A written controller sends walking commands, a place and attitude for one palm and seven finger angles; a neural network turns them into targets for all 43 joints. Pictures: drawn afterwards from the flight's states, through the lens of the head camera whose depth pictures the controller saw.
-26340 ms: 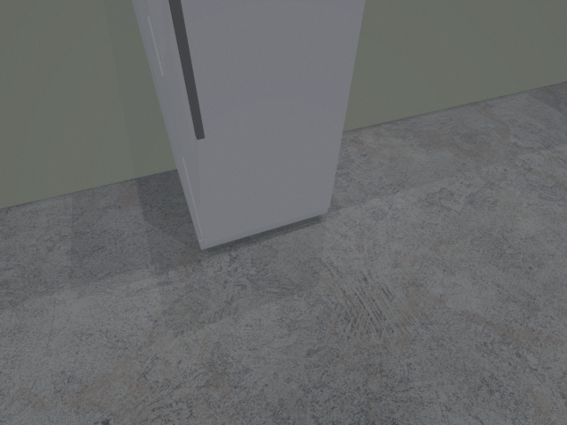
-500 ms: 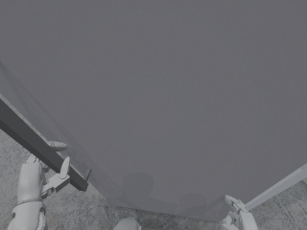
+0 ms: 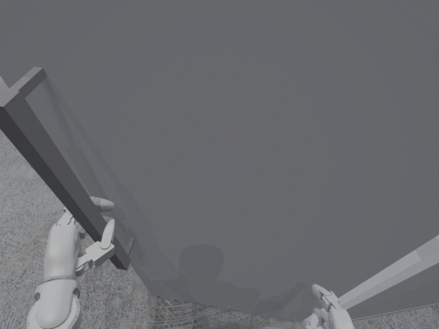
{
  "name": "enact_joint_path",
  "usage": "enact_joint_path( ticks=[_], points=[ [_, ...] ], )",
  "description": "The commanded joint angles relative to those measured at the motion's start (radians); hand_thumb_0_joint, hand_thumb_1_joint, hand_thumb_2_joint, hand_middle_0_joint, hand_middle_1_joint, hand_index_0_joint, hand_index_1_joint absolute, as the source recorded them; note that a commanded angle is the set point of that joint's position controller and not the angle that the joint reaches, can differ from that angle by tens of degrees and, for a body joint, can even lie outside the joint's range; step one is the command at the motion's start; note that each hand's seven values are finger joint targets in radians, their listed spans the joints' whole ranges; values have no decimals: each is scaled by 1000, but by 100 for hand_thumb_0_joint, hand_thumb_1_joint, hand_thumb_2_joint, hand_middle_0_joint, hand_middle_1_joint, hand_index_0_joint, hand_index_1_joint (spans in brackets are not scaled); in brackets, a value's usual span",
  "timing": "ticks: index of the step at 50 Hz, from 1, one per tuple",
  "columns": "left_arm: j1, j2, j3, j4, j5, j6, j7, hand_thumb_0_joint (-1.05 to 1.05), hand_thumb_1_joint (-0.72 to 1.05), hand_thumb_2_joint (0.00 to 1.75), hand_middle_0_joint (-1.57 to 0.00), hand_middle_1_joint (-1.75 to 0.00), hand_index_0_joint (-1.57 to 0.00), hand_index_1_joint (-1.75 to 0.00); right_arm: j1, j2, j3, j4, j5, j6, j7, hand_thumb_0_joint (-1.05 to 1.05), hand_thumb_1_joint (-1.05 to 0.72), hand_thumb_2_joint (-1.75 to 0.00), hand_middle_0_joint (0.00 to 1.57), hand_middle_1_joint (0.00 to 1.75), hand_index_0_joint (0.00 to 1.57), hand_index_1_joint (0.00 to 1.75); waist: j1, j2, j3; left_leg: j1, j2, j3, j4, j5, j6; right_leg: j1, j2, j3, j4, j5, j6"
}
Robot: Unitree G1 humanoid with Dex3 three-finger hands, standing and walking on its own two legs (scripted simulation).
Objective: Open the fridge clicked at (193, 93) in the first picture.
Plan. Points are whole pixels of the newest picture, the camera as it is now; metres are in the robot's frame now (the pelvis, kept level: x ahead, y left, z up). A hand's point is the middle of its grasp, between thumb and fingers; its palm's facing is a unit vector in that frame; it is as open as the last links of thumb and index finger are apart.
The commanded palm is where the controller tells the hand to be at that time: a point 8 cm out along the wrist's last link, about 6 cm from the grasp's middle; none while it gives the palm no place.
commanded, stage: walk backward, drawing the door open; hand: left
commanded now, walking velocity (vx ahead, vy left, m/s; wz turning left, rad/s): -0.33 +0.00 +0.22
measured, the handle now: (94, 203) +0.29 +0.22 +0.09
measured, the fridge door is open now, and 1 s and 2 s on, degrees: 72 75 76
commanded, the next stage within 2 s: stop walking and hold the door back in 0.04 s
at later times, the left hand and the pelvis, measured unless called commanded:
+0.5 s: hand (95, 298) +0.16 +0.19 +0.05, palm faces +0.44 -0.85 -0.29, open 5.8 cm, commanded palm +0.15 +0.24 +0.05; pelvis -0.13 -0.08 +0.00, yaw +9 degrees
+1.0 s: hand (103, 254) +0.22 +0.20 +0.06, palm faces +0.33 -0.92 -0.23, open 5.7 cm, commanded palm +0.18 +0.24 +0.05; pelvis -0.17 -0.08 -0.01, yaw +8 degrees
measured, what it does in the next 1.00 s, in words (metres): walks backwards: right foot, then left foot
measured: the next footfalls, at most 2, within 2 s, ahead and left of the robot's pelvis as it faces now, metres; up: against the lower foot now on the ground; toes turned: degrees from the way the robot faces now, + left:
right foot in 0.14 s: -0.02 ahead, -0.15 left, +0.00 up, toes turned +2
left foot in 0.64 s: -0.17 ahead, +0.04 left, +0.00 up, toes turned +15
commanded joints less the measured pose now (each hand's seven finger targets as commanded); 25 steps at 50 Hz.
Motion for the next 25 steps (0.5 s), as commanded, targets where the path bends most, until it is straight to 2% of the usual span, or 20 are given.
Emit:
enact_joint_path(
  ticks=[1, 4, 5, 6, 7, 8, 9, 10, 11, 12, 13, 14, 15, 17, 18, 19, 22, 23, 24, 25],
  points=[
    [-58, 124, 94, -204, -12, -63, 17, 0, 90, 90, -45, -140, -45, -140, -65, -184, -70, -122, -1, -54, -25, 0, -90, -90, 20, 30, 20, 30, 7, 218, -177, 99, 198, -192, -93, 462, 144, 64, 18, 7, -159, -19, 2],
    [-56, 140, 109, -205, -14, -71, 13, 0, 90, 90, -45, -140, -45, -140, -98, -176, -61, -125, -1, -52, -20, 0, -90, -90, 20, 30, 20, 30, 29, 190, -207, 65, 156, -187, -35, 405, 109, 191, 23, 4, -429, 125, -2],
    [-58, 159, 130, -196, -12, -76, 10, 0, 90, 90, -45, -140, -45, -140, -98, -180, -59, -128, 1, -48, -16, 0, -90, -90, 20, 30, 20, 30, 35, 164, -210, 30, 124, -171, -13, 339, 83, 245, 25, -5, -529, 217, -3],
    [-60, 193, 155, -196, -10, -83, 5, 0, 90, 90, -45, -140, -45, -140, -110, -176, -57, -139, 4, -40, -13, 0, -90, -90, 20, 30, 20, 30, 41, 110, -214, 9, 78, -130, 38, 263, 48, 278, 1, 11, -620, 336, -10],
    [-72, 226, 174, -196, -6, -88, 3, 0, 90, 90, -45, -140, -45, -140, -117, -164, -52, -153, 7, -29, -10, 0, -90, -90, 20, 30, 20, 30, 30, -23, -220, -72, -3, -40, 135, 98, -3, 325, -90, 81, -611, 570, -43],
    [-222, 285, 207, -178, -7, -91, 12, 0, 90, 90, -45, -140, -45, -140, -137, -145, -48, -156, 15, -27, -16, 0, -90, -90, 20, 30, 20, 30, 25, -150, -223, -195, -78, 39, 293, -237, -40, 350, -259, 215, -573, 815, -105],
    [-280, 311, 264, -45, -18, -76, 19, 0, 90, 90, -45, -140, -45, -140, -115, -184, -94, -137, 20, -30, -24, 0, -90, -90, 20, 30, 20, 30, 37, -380, -230, -260, -130, -11, 568, -372, -38, 278, -388, 378, -578, 871, -124],
    [-309, 213, 184, 45, -11, -60, 13, 0, 90, 90, -45, -140, -45, -140, -111, -180, -91, -116, 16, -26, -28, 0, -90, -90, 20, 30, 20, 30, 29, -314, -226, -265, -118, -74, 695, -347, -30, 267, -395, 362, -553, 906, -90],
    [-413, 246, 206, 94, -1, -65, 20, 0, 90, 90, -45, -140, -45, -140, -123, -161, -71, -95, 18, -15, -34, 0, -90, -90, 20, 30, 20, 30, 12, -208, -227, -300, -83, -61, 763, -283, -39, 300, -367, 289, -507, 917, -103],
    [-466, 294, 255, 147, -1, -80, 30, 0, 90, 90, -45, -140, -45, -140, -127, -169, -67, -80, 18, -5, -40, 0, -90, -90, 20, 30, 20, 30, 4, -153, -227, -309, -71, -50, 790, -229, -44, 306, -346, 221, -491, 865, -121],
    [-552, 313, 243, 190, 0, -89, 31, 0, 90, 90, -45, -140, -45, -140, -134, -182, -69, -70, 21, 7, -44, 0, -90, -90, 20, 30, 20, 30, 2, -107, -222, -310, -66, -44, 772, -201, -46, 313, -339, 209, -482, 819, -121],
    [-581, 323, 251, 228, -6, -103, 32, 0, 90, 90, -45, -140, -45, -140, -141, -190, -76, -80, 24, 12, -48, 0, -90, -90, 20, 30, 20, 30, 9, -113, -199, -302, -69, -35, 767, -173, -41, 287, -329, 217, -514, 714, -107],
    [-626, 303, 225, 265, -14, -113, 28, 0, 90, 90, -45, -140, -45, -140, -142, -201, -75, -79, 24, 18, -45, 0, -90, -90, 20, 30, 20, 30, 13, -135, -187, -307, -76, -26, 753, -147, -36, 283, -316, 218, -547, 591, -82],
    [-725, 315, 221, 321, -26, -130, 24, 0, 90, 90, -45, -140, -45, -140, -144, -229, -90, -73, 25, 23, -41, 0, -90, -90, 20, 30, 20, 30, 25, -185, -160, -308, -80, -10, 690, -125, -26, 264, -298, 253, -625, 327, -37],
    [-808, 310, 193, 345, -29, -135, 19, 0, 90, 90, -45, -140, -45, -140, -137, -237, -95, -69, 28, 28, -39, 0, -90, -90, 20, 30, 20, 30, 21, -179, -153, -314, -73, -1, 642, -127, -26, 272, -295, 247, -647, 209, -34],
    [-848, 332, 211, 376, -27, -144, 21, 0, 90, 90, -45, -140, -45, -140, -134, -244, -100, -69, 27, 26, -34, 0, -90, -90, 20, 30, 20, 30, 27, -200, -154, -309, -71, 15, 598, -129, -22, 272, -301, 266, -685, 111, -39],
    [-952, 319, 188, 445, -22, -155, 17, 0, 90, 90, -45, -140, -45, -140, -117, -249, -103, -67, 24, 22, -28, 0, -90, -90, 20, 30, 20, 30, 33, -219, -173, -263, -75, 61, 461, -156, -8, 280, -300, 302, -763, -95, -51],
    [-1020, 323, 174, 459, -17, -156, 15, 0, 90, 90, -45, -140, -45, -140, -104, -247, -104, -65, 27, 23, -29, 0, -90, -90, 20, 30, 20, 30, 26, -222, -196, -249, -71, 81, 403, -185, -5, 301, -307, 298, -768, -161, -73],
    [-1054, 332, 178, 466, -12, -158, 17, 0, 90, 90, -45, -140, -45, -140, -97, -241, -102, -69, 26, 19, -30, 0, -90, -90, 20, 30, 20, 30, 35, -224, -215, -210, -72, 103, 340, -201, 2, 295, -306, 296, -781, -211, -97],
    [-1088, 310, 152, 484, -5, -157, 14, 0, 90, 90, -45, -140, -45, -140, -85, -231, -96, -69, 25, 16, -31, 0, -90, -90, 20, 30, 20, 30, 32, -228, -232, -158, -80, 133, 281, -225, 10, 276, -302, 283, -788, -253, -119]
  ],
)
